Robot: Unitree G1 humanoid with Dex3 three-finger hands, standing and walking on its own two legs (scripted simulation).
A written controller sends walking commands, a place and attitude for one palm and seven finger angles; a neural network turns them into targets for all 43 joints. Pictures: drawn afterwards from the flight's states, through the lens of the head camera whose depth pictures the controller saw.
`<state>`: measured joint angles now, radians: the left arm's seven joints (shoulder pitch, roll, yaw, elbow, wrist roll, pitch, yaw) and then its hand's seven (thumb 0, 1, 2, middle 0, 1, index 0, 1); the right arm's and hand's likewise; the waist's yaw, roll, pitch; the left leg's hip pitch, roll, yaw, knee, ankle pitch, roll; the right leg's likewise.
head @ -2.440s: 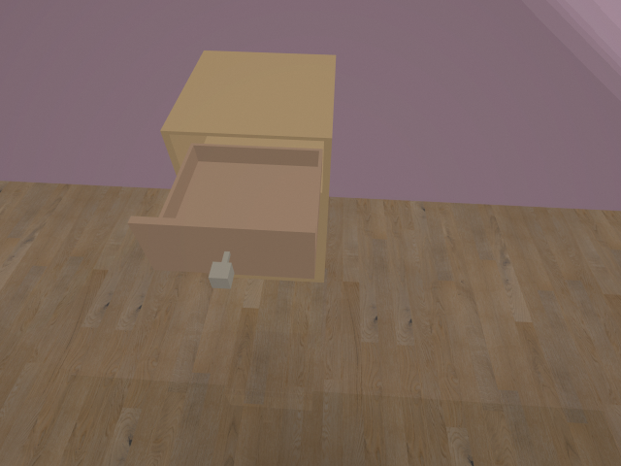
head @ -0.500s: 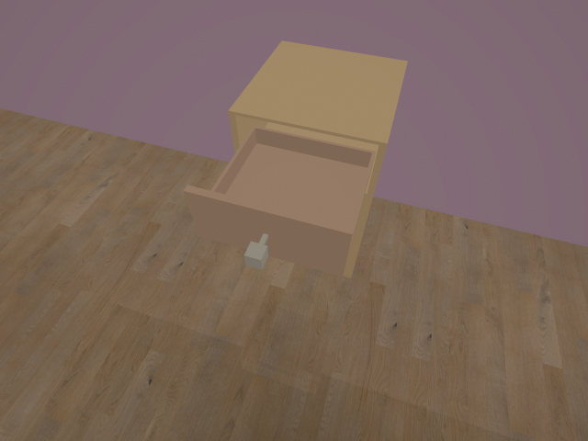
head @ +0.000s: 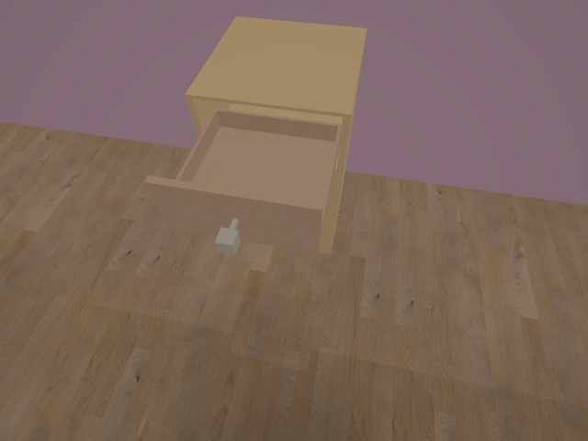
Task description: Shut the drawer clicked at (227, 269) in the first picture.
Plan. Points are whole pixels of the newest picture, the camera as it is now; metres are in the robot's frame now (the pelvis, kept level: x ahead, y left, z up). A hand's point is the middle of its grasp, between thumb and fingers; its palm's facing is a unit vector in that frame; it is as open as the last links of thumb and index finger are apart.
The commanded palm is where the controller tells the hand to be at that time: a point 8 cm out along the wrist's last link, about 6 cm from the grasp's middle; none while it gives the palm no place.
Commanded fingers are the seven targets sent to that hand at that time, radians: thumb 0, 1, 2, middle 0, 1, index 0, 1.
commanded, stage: turn to face it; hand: left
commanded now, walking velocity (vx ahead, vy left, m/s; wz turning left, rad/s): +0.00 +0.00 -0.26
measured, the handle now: (230, 233) +0.53 +0.18 -0.19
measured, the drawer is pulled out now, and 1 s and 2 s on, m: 0.30 0.30 0.30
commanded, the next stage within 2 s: take the last steps up to it in 0.14 s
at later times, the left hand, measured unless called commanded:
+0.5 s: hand out of the picture +0.06 +0.16 -0.16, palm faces -0.05 -0.97 -0.22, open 7.3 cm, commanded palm none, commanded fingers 0.00 0.90 0.90 -0.20 -0.30 -0.20 -0.30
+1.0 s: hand (212, 386) +0.21 +0.15 -0.16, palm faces -0.08 -0.97 -0.25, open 7.3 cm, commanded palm none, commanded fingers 0.00 0.90 0.90 -0.20 -0.30 -0.20 -0.30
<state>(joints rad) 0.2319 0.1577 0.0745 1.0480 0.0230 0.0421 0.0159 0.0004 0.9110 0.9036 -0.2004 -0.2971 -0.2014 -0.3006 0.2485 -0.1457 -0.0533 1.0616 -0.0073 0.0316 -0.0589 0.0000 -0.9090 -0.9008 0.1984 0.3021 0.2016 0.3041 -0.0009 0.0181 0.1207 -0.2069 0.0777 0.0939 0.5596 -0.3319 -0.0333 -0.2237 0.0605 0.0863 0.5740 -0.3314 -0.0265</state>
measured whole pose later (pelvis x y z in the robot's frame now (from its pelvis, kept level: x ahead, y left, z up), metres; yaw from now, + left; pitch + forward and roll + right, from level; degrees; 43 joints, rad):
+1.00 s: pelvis +0.13 -0.03 +0.00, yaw -7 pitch -1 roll +2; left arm 0.19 0.17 0.07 1.01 0.03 -0.04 0.00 0.01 0.94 0.90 -0.20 -0.30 -0.20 -0.30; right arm 0.32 -0.15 -0.04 1.09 -0.02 0.01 -0.01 0.00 -0.92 -0.90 0.20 0.30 0.20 0.30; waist 0.00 0.02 0.10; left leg -0.29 0.01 0.04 0.75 -0.46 0.01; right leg -0.29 -0.03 -0.08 0.62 -0.29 -0.04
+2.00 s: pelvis +0.18 -0.07 +0.01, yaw -8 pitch +0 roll +0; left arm 0.26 0.14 0.02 1.08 0.02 -0.03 0.06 0.00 0.93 0.90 -0.20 -0.30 -0.20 -0.30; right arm 0.25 -0.16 -0.02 1.07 0.00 0.02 -0.04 0.00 -0.92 -0.90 0.20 0.30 0.20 0.30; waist 0.00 0.03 0.06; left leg -0.22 0.03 -0.01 0.63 -0.35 0.00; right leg -0.15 0.09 -0.03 0.40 -0.24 -0.08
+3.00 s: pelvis +0.16 -0.03 -0.08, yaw -7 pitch +15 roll +0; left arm 0.55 0.12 0.03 0.05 -0.16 -0.55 -0.28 0.01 0.92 0.90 -0.43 -0.55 -0.43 -0.55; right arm 0.09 -0.25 -0.10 0.49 0.01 -0.23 0.02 0.01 -0.91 -0.90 0.20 0.30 0.20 0.30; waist 0.00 -0.05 -0.19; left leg -0.87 -0.01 0.03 1.16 -0.54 0.03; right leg -0.86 0.02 -0.05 1.16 -0.55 -0.05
